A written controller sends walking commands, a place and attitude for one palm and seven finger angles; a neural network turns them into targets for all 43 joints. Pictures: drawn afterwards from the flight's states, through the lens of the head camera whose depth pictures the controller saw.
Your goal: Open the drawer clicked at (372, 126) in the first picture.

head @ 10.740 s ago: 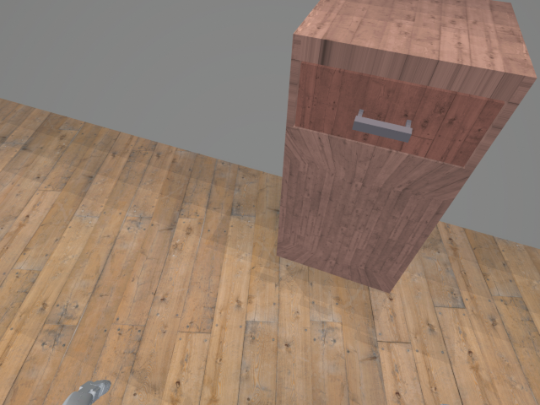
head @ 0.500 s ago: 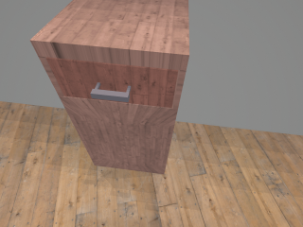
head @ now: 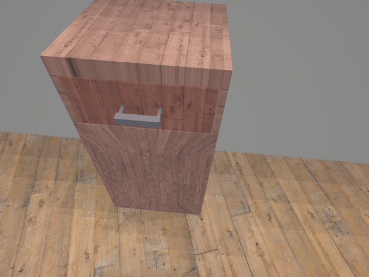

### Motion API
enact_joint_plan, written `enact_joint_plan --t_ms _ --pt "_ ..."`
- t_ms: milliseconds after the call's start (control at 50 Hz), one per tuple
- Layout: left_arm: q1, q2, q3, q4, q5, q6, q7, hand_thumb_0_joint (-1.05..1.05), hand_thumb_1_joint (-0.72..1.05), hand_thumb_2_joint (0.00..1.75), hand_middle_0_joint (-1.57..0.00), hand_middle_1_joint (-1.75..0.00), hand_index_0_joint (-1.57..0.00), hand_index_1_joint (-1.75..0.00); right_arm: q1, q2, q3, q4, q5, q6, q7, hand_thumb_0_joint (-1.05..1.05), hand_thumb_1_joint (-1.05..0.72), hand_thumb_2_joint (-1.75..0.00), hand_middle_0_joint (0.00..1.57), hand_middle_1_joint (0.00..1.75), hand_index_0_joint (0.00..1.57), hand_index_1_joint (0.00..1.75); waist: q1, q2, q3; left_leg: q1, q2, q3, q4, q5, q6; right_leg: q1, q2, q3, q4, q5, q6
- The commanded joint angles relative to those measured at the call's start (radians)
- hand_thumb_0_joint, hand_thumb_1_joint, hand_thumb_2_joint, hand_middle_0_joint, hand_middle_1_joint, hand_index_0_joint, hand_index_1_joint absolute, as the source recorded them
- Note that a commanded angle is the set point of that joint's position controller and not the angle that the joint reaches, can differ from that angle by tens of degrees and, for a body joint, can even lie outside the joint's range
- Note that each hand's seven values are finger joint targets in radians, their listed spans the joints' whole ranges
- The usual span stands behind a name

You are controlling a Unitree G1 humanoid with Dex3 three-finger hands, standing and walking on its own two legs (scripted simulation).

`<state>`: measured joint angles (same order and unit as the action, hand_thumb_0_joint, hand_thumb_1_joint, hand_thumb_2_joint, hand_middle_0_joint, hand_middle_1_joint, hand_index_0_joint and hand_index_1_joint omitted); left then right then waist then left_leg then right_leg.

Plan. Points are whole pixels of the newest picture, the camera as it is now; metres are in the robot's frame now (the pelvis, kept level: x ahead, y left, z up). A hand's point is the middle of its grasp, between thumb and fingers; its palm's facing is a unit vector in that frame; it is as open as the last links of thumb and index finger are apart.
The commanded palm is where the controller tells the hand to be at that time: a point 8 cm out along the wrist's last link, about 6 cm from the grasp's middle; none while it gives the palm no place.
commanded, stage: look again from close up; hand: left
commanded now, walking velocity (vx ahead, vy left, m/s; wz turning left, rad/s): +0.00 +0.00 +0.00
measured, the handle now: (139, 115) +0.53 +0.17 +0.01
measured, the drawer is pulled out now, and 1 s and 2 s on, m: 0.00 0.00 0.00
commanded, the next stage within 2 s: raise the hand with hooked fingers in 0.50 s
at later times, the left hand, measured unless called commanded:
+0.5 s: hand out of the picture +0.05 +0.18 -0.17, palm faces +0.01 -0.98 -0.21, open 7.3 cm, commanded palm none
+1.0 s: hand (92, 265) +0.16 +0.21 -0.07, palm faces -0.08 -0.30 -0.95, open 8.4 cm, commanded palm +0.14 +0.24 +0.00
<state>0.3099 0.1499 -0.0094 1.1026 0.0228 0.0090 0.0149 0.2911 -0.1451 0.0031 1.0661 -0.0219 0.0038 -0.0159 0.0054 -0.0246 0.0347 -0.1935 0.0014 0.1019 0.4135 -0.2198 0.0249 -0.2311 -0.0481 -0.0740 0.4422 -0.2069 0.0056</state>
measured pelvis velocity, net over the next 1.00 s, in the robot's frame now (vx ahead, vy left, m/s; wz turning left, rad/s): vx -0.04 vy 0.01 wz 0.02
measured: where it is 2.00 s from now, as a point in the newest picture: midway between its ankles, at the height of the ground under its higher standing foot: outside the picture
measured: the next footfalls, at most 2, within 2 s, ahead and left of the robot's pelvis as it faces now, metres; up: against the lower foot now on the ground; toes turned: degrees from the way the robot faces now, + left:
none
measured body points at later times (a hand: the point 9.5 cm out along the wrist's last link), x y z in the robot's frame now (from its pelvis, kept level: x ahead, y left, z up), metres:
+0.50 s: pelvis +0.00 +0.00 +0.00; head -0.01 +0.01 +0.44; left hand +0.05 +0.23 -0.16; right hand +0.04 -0.23 -0.15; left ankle +0.00 +0.10 -0.74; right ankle +0.02 -0.12 -0.74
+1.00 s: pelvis -0.04 +0.01 -0.03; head -0.02 +0.00 +0.42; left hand +0.15 +0.22 -0.02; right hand +0.19 -0.22 -0.10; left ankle +0.00 +0.10 -0.74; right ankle +0.02 -0.11 -0.74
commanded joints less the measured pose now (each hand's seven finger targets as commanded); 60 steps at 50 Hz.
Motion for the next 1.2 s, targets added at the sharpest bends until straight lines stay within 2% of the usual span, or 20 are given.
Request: enact_joint_plan --t_ms 0,80,200,320,560,580,600,620,640,660,680,700,760,800,860,900,980,1040,1100,1180 --pt "0.049 0.124 0.019 -0.097 0.005 -0.030 0.025 0.00 0.90 0.90 -0.20 -0.30 -0.20 -0.30 0.006 -0.151 -0.035 -0.116 -0.004 -0.036 -0.019 0.00 -0.90 -0.90 0.20 0.30 0.20 0.30 -0.013 0.115 -0.098 -0.064 0.113 -0.146 -0.041 -0.058 0.013 0.050 -0.058 0.077 0.008 0.003 -0.043" --pt "0.054 0.127 0.025 -0.123 0.000 -0.032 0.026 0.00 0.90 0.90 -0.20 -0.30 -0.20 -0.30 0.055 -0.128 -0.031 -0.127 -0.002 -0.025 -0.014 0.00 -0.90 -0.90 0.20 0.30 0.20 0.30 -0.025 -0.029 -0.028 -0.081 0.080 -0.110 0.050 -0.007 0.012 -0.020 -0.082 0.134 -0.038 -0.015 -0.055" --pt "0.076 0.133 0.028 -0.141 -0.007 -0.034 0.031 0.00 0.90 0.90 -0.20 -0.30 -0.20 -0.30 0.050 -0.143 -0.029 -0.110 0.003 -0.031 -0.017 0.00 -0.90 -0.90 0.20 0.30 0.20 0.30 -0.008 0.027 -0.027 -0.039 0.106 -0.097 0.056 0.247 0.012 0.037 -0.070 0.093 0.045 0.279 -0.047" --pt "0.056 0.133 0.022 -0.151 -0.010 -0.028 0.033 0.00 0.90 0.90 -0.20 -0.30 -0.20 -0.30 0.014 -0.130 -0.024 -0.099 0.004 -0.017 -0.010 0.00 -0.90 -0.90 0.20 0.30 0.20 0.30 -0.006 0.018 0.028 -0.050 0.102 -0.086 0.016 0.122 0.003 0.022 -0.074 0.112 -0.007 0.205 -0.037" --pt "0.045 0.121 0.018 -0.129 -0.009 -0.026 0.031 0.00 0.90 0.90 -0.20 -0.30 -0.20 -0.30 0.007 -0.130 -0.021 -0.047 0.008 -0.016 -0.001 0.00 -0.90 -0.90 0.20 0.30 0.20 0.30 -0.004 0.016 0.012 -0.030 0.111 -0.093 -0.067 0.022 0.002 0.047 -0.063 0.108 -0.074 0.081 -0.020" --pt "0.081 0.147 0.015 -0.085 0.001 -0.030 0.065 0.00 0.90 0.90 -0.20 -0.30 -0.20 -0.30 -0.060 -0.159 -0.021 -0.110 0.016 -0.030 -0.001 0.00 -0.90 -0.90 0.20 0.30 0.20 0.30 0.017 -0.002 0.118 -0.095 0.135 -0.055 0.106 0.089 -0.026 -0.032 -0.121 0.139 -0.027 0.365 -0.021" --pt "-0.772 0.514 0.085 -1.565 0.189 -0.185 0.081 0.00 0.88 0.89 -0.20 -0.32 -0.20 -0.32 -0.101 -0.278 -0.007 -0.437 0.073 -0.149 -0.035 0.00 -0.90 -0.90 0.20 0.30 0.20 0.30 -0.068 0.319 -0.409 0.160 0.015 -0.128 -0.041 0.201 0.003 0.089 0.035 0.129 0.083 0.192 -0.057" --pt "-0.211 0.398 0.062 -1.285 0.222 -0.106 0.144 0.00 0.85 0.88 -0.20 -0.33 -0.20 -0.33 -0.169 -0.212 -0.003 -0.415 0.058 -0.258 -0.070 0.00 -0.90 -0.90 0.20 0.30 0.20 0.30 0.050 0.415 -0.302 0.197 0.073 -0.135 -0.073 0.247 -0.029 -0.047 0.032 0.040 0.149 -0.037 -0.074" --pt "-0.156 0.294 0.018 -1.228 0.159 -0.037 0.197 0.00 0.83 0.87 -0.21 -0.34 -0.21 -0.34 -0.147 -0.215 -0.021 -0.356 0.075 -0.289 -0.080 0.00 -0.90 -0.90 0.20 0.30 0.20 0.30 0.009 0.342 -0.242 0.052 0.077 -0.134 -0.095 0.045 -0.062 -0.075 0.046 -0.006 0.187 -0.122 -0.057" --pt "0.123 0.066 -0.118 -1.057 0.184 0.050 0.192 0.00 0.81 0.86 -0.21 -0.36 -0.21 -0.36 -0.118 -0.149 -0.006 -0.348 0.088 -0.297 -0.083 0.00 -0.90 -0.90 0.20 0.30 0.20 0.30 0.000 0.230 -0.146 -0.005 0.085 -0.139 -0.110 -0.069 -0.041 -0.140 0.051 -0.010 0.175 -0.139 -0.040" --pt "-0.084 0.130 -0.112 -1.265 0.219 0.031 0.202 0.00 0.78 0.85 -0.21 -0.37 -0.21 -0.37 -0.154 -0.188 -0.004 -0.433 0.081 -0.316 -0.076 0.00 -0.90 -0.90 0.20 0.30 0.20 0.30 -0.012 0.204 -0.048 -0.090 0.059 -0.161 -0.105 -0.218 -0.030 -0.142 0.044 0.009 0.132 -0.112 -0.039" --pt "-0.045 0.210 -0.064 -1.231 0.320 0.017 0.233 0.00 0.76 0.84 -0.21 -0.39 -0.21 -0.39 -0.163 -0.221 -0.020 -0.432 0.065 -0.320 -0.079 0.00 -0.90 -0.90 0.20 0.30 0.20 0.30 -0.021 0.164 -0.063 -0.109 0.053 -0.173 -0.073 -0.298 -0.017 -0.177 0.056 0.044 0.110 -0.151 -0.042" --pt "-0.020 0.218 -0.076 -1.077 0.579 0.002 0.295 0.00 0.69 0.81 -0.22 -0.43 -0.22 -0.43 -0.164 -0.231 -0.037 -0.514 0.022 -0.274 -0.052 0.00 -0.90 -0.90 0.20 0.30 0.20 0.30 -0.026 -0.112 0.008 -0.245 0.009 -0.175 0.033 -0.350 -0.011 -0.301 0.080 0.069 0.107 -0.350 -0.043" --pt "0.173 0.171 -0.092 -0.945 0.729 -0.015 0.323 0.00 0.64 0.79 -0.22 -0.47 -0.22 -0.47 -0.181 -0.225 -0.056 -0.566 -0.003 -0.222 -0.026 0.00 -0.90 -0.90 0.20 0.30 0.20 0.30 0.035 -0.226 0.034 -0.321 -0.016 -0.125 0.093 -0.334 -0.018 -0.343 0.084 0.106 0.085 -0.476 -0.052" --pt "0.212 0.187 -0.071 -0.981 0.894 -0.061 0.346 0.00 0.57 0.76 -0.22 -0.51 -0.22 -0.51 -0.243 -0.218 -0.060 -0.635 -0.005 -0.112 0.018 0.00 -0.90 -0.90 0.20 0.30 0.20 0.30 0.107 -0.213 -0.080 -0.325 -0.045 -0.080 0.156 -0.181 -0.020 -0.281 0.085 0.190 0.107 -0.379 -0.083" --pt "0.125 0.218 -0.051 -1.057 0.973 -0.074 0.367 0.00 0.53 0.74 -0.23 -0.54 -0.23 -0.54 -0.284 -0.209 -0.055 -0.674 -0.012 -0.062 0.031 0.00 -0.90 -0.90 0.20 0.30 0.20 0.30 0.117 -0.183 -0.134 -0.344 -0.049 -0.082 0.177 -0.171 -0.014 -0.288 0.073 0.208 0.138 -0.352 -0.088" --pt "-0.084 0.369 0.059 -1.275 1.075 -0.083 0.443 0.00 0.43 0.70 -0.23 -0.60 -0.23 -0.60 -0.299 -0.193 -0.064 -0.718 -0.037 0.001 0.027 0.00 -0.90 -0.90 0.20 0.30 0.20 0.30 0.111 0.099 -0.238 -0.272 -0.034 -0.118 0.215 -0.251 -0.001 -0.339 0.082 0.203 0.208 -0.384 -0.093" --pt "-0.297 0.428 0.081 -1.465 1.086 -0.124 0.490 0.00 0.36 0.67 -0.24 -0.64 -0.24 -0.64 -0.304 -0.176 -0.061 -0.709 -0.064 0.019 0.013 0.00 -0.90 -0.90 0.20 0.30 0.20 0.30 0.053 0.094 -0.336 -0.147 -0.032 -0.164 0.331 -0.139 0.007 -0.447 0.079 0.258 0.218 -0.331 -0.090" --pt "-0.298 0.397 0.039 -1.482 1.061 -0.160 0.500 0.00 0.29 0.64 -0.24 -0.69 -0.24 -0.69 -0.296 -0.181 -0.055 -0.703 -0.070 0.015 0.010 0.00 -0.90 -0.90 0.20 0.30 0.20 0.30 0.020 0.154 -0.339 -0.101 -0.029 -0.176 0.375 -0.108 0.003 -0.520 0.081 0.235 0.249 -0.291 -0.096" --pt "-0.230 0.358 0.002 -1.373 1.028 -0.105 0.446 0.00 0.20 0.60 -0.25 -0.75 -0.25 -0.75 -0.314 -0.188 -0.048 -0.686 -0.060 0.044 0.020 0.00 -0.90 -0.90 0.20 0.30 0.20 0.30 0.023 0.137 -0.311 -0.136 -0.022 -0.179 0.329 -0.051 -0.002 -0.439 0.091 0.162 0.262 -0.161 -0.087"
